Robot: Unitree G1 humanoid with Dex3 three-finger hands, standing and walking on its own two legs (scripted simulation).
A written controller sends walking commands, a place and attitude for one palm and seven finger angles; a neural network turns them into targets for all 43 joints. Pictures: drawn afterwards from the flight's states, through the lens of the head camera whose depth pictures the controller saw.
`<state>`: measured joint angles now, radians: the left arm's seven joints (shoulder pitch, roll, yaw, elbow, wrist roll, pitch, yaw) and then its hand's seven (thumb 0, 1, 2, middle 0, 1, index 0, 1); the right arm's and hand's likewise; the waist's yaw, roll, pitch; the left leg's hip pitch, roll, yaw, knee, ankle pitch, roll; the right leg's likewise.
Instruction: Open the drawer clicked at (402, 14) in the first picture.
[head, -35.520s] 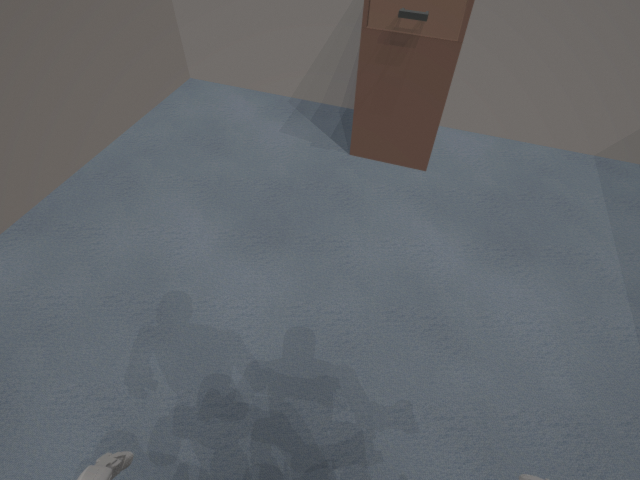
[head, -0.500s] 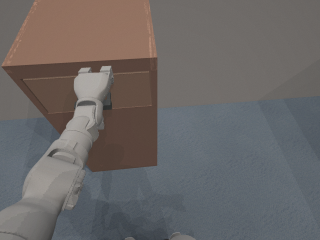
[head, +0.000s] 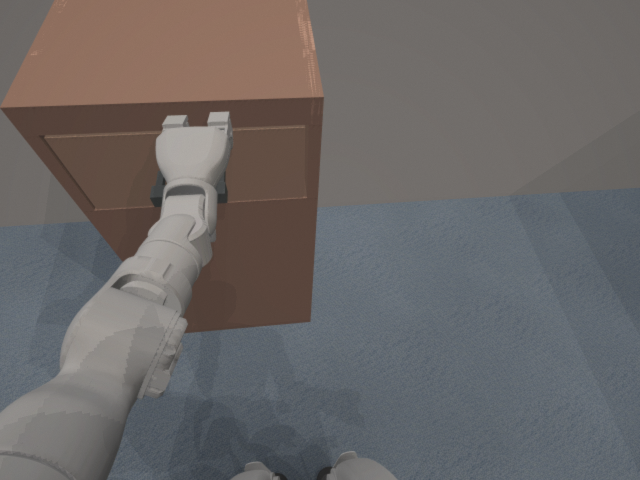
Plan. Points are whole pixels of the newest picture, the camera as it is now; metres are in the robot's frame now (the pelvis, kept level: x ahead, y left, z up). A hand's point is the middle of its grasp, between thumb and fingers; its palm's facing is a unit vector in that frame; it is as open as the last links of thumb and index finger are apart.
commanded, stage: lower the fingers behind the handle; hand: left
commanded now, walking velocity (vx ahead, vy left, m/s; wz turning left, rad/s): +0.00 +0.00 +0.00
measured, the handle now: (191, 184) +0.55 +0.14 -0.01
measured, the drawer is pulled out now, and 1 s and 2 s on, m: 0.00 0.00 0.00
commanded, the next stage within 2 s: lift the hand off the handle in 1.24 s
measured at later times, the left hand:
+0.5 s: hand (205, 180) +0.51 +0.11 +0.05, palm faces +0.08 +0.02 -1.00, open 13.6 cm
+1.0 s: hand (204, 180) +0.51 +0.11 +0.04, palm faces +0.12 +0.01 -0.99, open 13.5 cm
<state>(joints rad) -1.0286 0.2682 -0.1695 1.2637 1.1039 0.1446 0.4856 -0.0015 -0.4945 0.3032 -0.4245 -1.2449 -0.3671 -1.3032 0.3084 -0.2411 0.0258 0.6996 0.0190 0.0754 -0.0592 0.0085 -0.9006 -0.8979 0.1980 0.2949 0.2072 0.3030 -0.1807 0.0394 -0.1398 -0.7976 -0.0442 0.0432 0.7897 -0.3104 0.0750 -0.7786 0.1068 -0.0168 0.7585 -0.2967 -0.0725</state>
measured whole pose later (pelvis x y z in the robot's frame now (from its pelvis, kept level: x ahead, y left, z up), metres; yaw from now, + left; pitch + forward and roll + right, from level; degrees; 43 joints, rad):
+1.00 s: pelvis -0.04 +0.02 -0.04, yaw -1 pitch +22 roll -2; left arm -1.17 0.29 -0.25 1.21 1.08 0.28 0.41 0.00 -0.50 0.30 -0.38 -1.31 -0.32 -1.38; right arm 0.25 -0.24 0.07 0.67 0.02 0.11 -0.11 0.01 -0.90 -0.90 0.20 0.30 0.21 0.30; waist -0.21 0.04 -0.15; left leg -1.04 -0.06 0.08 1.00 -0.35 0.11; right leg -1.03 0.07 -0.03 0.98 -0.34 -0.04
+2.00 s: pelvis -0.04 +0.03 -0.03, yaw -1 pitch +21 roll -2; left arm -1.20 0.30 -0.21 1.29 1.07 0.28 0.36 0.00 -0.50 0.30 -0.36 -1.25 -0.33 -1.32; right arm 0.35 -0.24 0.05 0.66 0.02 0.10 -0.08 0.01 -0.90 -0.90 0.20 0.30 0.21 0.30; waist -0.24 0.06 -0.15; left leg -1.02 -0.05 0.08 0.98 -0.33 0.11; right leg -1.00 0.08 -0.02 0.94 -0.31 -0.03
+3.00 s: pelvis +0.05 -0.01 +0.03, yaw +1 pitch +10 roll +0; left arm -0.85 0.30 -0.23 0.92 0.99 0.14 0.20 0.00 -0.49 0.30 -0.51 -1.24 -0.49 -1.26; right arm 0.22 -0.24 -0.01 0.73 0.05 0.09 -0.05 0.01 -0.90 -0.90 0.20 0.29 0.21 0.30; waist -0.06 0.06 -0.11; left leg -0.43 -0.06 0.03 0.55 -0.29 0.06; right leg -0.42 0.09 -0.02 0.55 -0.29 -0.09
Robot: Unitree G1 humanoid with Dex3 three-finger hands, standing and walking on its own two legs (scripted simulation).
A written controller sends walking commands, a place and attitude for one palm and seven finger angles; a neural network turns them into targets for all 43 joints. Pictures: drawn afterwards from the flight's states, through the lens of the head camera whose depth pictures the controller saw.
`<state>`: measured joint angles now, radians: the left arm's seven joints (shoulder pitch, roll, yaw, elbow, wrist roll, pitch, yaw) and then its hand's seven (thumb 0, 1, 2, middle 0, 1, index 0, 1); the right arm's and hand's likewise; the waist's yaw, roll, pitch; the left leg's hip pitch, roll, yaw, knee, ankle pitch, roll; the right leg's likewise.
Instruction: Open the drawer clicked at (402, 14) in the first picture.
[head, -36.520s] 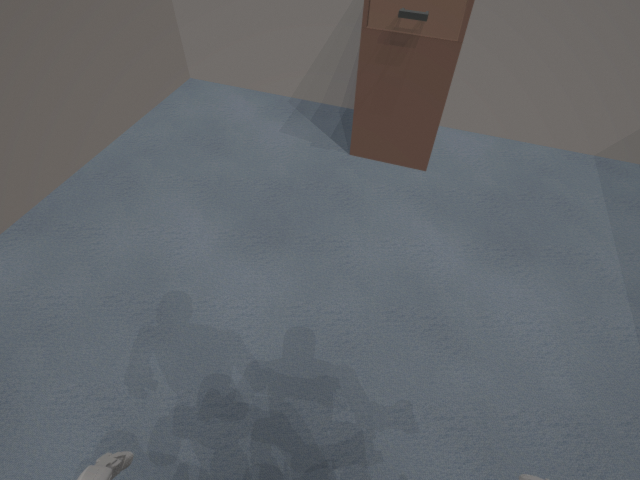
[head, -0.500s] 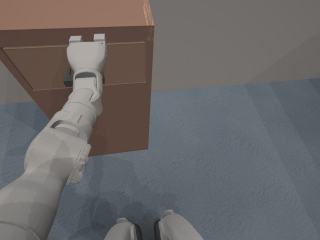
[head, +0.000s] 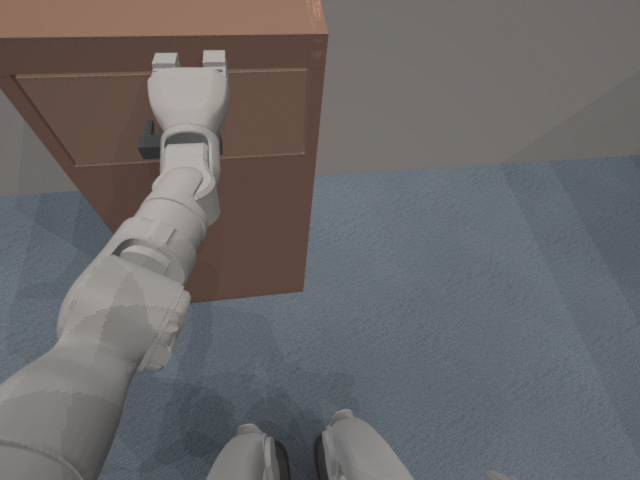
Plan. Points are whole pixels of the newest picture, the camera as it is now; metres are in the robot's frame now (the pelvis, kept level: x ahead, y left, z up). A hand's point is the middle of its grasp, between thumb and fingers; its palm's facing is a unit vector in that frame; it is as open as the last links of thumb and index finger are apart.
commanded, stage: lower the fingers behind the handle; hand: left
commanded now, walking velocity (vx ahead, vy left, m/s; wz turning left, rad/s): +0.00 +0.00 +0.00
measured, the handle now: (182, 135) +0.59 +0.12 +0.03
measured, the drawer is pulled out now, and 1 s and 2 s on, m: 0.00 0.00 0.00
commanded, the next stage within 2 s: lift the hand off the handle in 0.24 s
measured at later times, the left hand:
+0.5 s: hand (199, 127) +0.55 +0.09 +0.08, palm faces +0.10 +0.00 -0.99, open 13.6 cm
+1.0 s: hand (199, 126) +0.54 +0.09 +0.09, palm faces +0.04 -0.01 -1.00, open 13.6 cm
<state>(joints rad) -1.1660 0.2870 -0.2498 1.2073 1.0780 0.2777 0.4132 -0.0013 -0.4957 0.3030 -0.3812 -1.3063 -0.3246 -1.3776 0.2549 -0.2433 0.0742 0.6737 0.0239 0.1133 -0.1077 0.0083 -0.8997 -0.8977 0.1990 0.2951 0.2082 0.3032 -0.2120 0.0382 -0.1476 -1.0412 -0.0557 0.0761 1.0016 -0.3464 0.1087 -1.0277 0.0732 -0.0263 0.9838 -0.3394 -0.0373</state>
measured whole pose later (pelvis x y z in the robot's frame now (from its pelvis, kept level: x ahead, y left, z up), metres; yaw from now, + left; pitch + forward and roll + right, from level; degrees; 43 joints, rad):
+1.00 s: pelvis +0.00 +0.01 +0.00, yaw -1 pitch +21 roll -2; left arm -1.20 0.30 -0.21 1.29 1.07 0.28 0.36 0.00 -0.50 0.30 -0.36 -1.25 -0.33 -1.32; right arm 0.35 -0.24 0.05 0.66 0.02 0.10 -0.08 0.01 -0.90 -0.90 0.20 0.30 0.21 0.30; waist -0.24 0.06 -0.15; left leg -1.02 -0.05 0.08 0.98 -0.33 0.11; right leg -1.00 0.08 -0.02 0.94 -0.31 -0.03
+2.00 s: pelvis +0.09 -0.03 +0.07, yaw +1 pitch +10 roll +0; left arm -0.85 0.30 -0.23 0.92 0.99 0.14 0.20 0.00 -0.49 0.30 -0.51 -1.24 -0.49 -1.26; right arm 0.22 -0.24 -0.01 0.73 0.05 0.09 -0.05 0.01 -0.90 -0.90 0.20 0.29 0.21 0.30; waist -0.06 0.06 -0.11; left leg -0.43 -0.06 0.03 0.55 -0.29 0.06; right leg -0.42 0.09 -0.02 0.55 -0.29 -0.09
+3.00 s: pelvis +0.08 -0.03 +0.08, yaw +2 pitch -3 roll +0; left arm 0.14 0.30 0.18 -0.23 -0.09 -0.07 0.07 -0.01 -0.16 0.45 -0.29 -0.98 -0.29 -0.98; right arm 0.16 -0.20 0.07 0.58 0.02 -0.01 -0.04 0.01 -0.90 -0.90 0.20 0.30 0.21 0.30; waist 0.04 0.04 0.01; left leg -0.11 -0.05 0.00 0.40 -0.24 0.05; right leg -0.07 0.10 -0.02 0.34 -0.22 -0.08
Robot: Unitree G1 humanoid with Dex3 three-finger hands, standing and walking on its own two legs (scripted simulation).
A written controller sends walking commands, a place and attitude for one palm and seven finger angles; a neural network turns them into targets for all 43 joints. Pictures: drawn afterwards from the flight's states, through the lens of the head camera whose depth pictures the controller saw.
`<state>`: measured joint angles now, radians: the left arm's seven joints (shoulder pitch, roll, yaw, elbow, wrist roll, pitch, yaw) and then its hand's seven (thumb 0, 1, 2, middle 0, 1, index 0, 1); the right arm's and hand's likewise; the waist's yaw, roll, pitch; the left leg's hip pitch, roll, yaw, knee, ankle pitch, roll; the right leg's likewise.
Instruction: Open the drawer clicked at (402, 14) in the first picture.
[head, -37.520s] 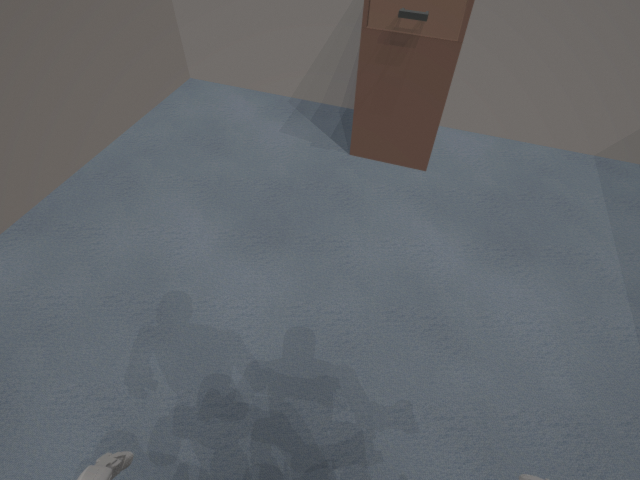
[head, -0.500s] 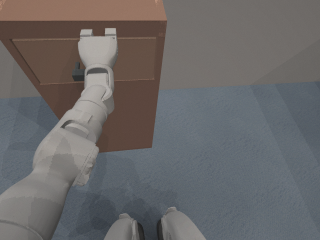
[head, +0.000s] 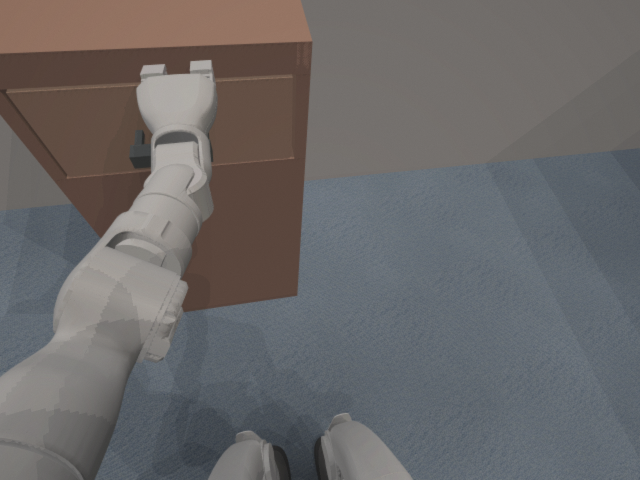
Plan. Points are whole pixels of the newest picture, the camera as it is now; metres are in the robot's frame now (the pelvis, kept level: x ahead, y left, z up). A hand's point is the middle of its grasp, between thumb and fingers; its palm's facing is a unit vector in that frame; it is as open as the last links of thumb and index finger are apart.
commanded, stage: lift the hand off the handle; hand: left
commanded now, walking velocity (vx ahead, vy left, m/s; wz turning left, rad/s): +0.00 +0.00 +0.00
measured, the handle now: (172, 143) +0.59 +0.12 +0.02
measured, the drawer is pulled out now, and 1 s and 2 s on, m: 0.00 0.00 0.00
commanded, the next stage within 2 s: draw the hand back to the body in 0.94 s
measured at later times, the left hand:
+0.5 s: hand (187, 128) +0.55 +0.09 +0.09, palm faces -0.01 -0.08 -1.00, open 13.1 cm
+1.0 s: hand (155, 78) +0.56 +0.11 +0.16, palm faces +0.02 -0.05 -1.00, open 12.9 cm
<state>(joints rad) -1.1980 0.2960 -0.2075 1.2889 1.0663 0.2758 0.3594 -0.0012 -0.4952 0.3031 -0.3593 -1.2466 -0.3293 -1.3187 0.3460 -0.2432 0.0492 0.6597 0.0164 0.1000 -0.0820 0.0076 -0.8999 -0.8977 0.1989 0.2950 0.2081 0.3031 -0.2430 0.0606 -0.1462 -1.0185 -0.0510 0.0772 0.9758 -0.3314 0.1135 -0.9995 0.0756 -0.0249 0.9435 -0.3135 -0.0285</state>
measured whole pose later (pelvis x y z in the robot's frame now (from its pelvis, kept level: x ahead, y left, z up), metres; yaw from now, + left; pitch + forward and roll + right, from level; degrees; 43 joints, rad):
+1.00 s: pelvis +0.09 -0.04 +0.06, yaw +2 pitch +10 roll +0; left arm -0.85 0.30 -0.23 0.92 0.99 0.14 0.20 0.00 -0.49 0.30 -0.51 -1.24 -0.49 -1.26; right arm 0.22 -0.24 -0.01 0.73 0.05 0.09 -0.05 0.01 -0.90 -0.90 0.20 0.29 0.21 0.30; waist -0.06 0.06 -0.11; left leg -0.43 -0.06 0.03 0.55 -0.29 0.06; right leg -0.42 0.09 -0.02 0.55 -0.29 -0.09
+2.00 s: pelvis +0.09 -0.04 +0.08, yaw +2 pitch -3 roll +0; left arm 0.14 0.30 0.18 -0.23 -0.09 -0.07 0.07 -0.01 -0.16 0.45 -0.29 -0.98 -0.29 -0.98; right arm 0.16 -0.20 0.07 0.58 0.02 -0.01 -0.04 0.01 -0.90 -0.90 0.20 0.30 0.21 0.30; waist 0.04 0.04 0.01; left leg -0.11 -0.05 0.00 0.40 -0.24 0.05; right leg -0.07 0.10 -0.02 0.34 -0.22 -0.08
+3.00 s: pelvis +0.07 -0.02 +0.07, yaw +3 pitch +2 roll -2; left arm 0.61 0.31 0.30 -0.51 -0.05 -0.13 0.12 0.01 0.89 0.90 -0.21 -0.30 -0.21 -0.30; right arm 0.20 -0.24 0.00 0.56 -0.01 -0.03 -0.06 0.02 -0.90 -0.90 0.20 0.30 0.21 0.30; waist -0.01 0.03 -0.01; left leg -0.28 -0.06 -0.01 0.51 -0.25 0.08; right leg -0.23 0.09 -0.04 0.42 -0.22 -0.06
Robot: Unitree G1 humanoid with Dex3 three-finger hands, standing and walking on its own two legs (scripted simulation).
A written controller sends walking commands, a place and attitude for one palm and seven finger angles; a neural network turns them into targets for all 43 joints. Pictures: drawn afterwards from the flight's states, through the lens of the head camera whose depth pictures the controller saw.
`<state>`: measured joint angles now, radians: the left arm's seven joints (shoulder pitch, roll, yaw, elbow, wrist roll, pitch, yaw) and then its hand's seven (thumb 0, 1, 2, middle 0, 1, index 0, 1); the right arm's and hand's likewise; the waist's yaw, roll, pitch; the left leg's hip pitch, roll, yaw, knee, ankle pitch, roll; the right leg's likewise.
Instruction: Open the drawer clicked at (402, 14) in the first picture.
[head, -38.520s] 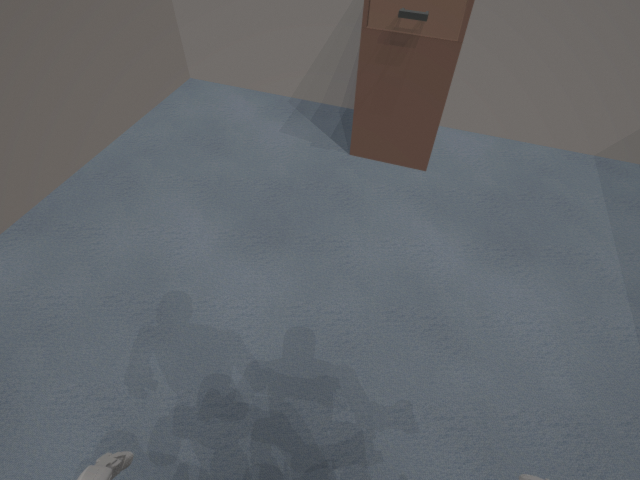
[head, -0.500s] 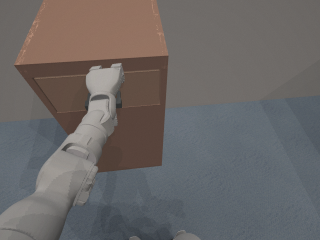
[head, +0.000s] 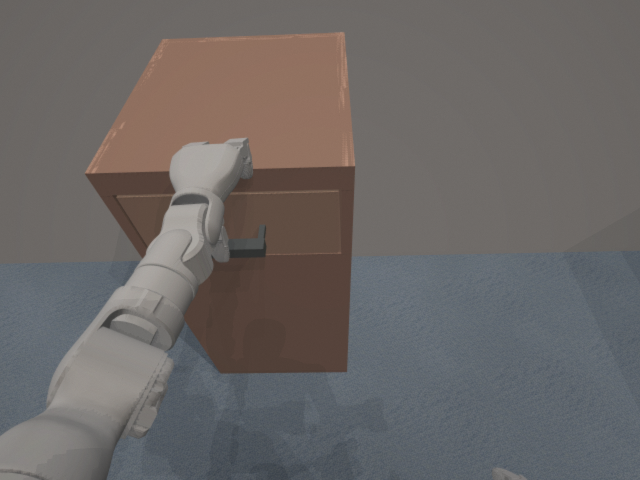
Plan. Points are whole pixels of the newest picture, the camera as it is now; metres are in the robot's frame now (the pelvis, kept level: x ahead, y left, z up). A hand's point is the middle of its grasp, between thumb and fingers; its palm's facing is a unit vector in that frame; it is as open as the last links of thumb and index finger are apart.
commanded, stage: draw the hand back to the body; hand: left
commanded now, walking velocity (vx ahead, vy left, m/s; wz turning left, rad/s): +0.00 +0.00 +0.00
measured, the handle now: (234, 239) +0.50 +0.15 -0.04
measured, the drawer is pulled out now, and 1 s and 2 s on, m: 0.00 0.00 0.00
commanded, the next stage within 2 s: step back with the hand held close in 1.64 s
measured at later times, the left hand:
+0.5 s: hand (170, 252) +0.37 +0.18 +0.11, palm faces +0.08 -0.07 -0.99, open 13.8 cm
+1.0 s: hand (73, 310) +0.25 +0.21 +0.18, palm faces +0.29 -0.93 -0.24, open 12.5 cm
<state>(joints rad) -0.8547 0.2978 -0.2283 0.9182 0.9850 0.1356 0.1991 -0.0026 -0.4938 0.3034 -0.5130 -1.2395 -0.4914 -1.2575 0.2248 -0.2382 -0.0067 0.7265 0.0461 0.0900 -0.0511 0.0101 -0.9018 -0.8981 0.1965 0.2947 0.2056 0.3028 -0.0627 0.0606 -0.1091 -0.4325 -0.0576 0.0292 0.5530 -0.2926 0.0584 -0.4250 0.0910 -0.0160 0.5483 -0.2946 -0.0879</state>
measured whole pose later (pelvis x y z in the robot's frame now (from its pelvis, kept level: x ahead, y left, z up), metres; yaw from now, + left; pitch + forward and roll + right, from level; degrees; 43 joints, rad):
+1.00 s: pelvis +0.00 +0.00 +0.01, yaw +1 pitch -3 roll +0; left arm 0.14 0.30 0.18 -0.23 -0.09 -0.07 0.07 -0.01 -0.16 0.45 -0.29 -0.98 -0.29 -0.98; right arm 0.16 -0.20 0.07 0.58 0.02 -0.01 -0.04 0.01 -0.90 -0.90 0.20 0.30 0.21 0.30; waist 0.04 0.04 0.01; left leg -0.11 -0.05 0.00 0.40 -0.24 0.05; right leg -0.07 0.10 -0.02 0.34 -0.22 -0.08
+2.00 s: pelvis -0.02 +0.02 +0.01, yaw +2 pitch +2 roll -2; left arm 0.61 0.31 0.30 -0.51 -0.05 -0.13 0.12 0.01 0.89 0.90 -0.21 -0.30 -0.21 -0.30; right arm 0.20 -0.24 0.00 0.56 -0.01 -0.03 -0.06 0.02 -0.90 -0.90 0.20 0.30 0.21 0.30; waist -0.01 0.03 -0.01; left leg -0.28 -0.06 -0.01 0.51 -0.25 0.08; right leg -0.23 0.09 -0.04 0.42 -0.22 -0.06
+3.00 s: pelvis -0.21 -0.02 +0.00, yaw -1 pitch +5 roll -1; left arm 0.60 0.44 0.36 -0.65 -0.05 -0.22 0.14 0.01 0.88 0.90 -0.22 -0.30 -0.21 -0.30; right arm 0.15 -0.15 0.04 0.68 0.00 -0.10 -0.02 0.02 -0.90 -0.90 0.20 0.30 0.21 0.30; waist 0.02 -0.06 -0.05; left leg -0.61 0.01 -0.02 0.62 -0.25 -0.02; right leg -0.13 0.09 0.00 0.43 -0.39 -0.06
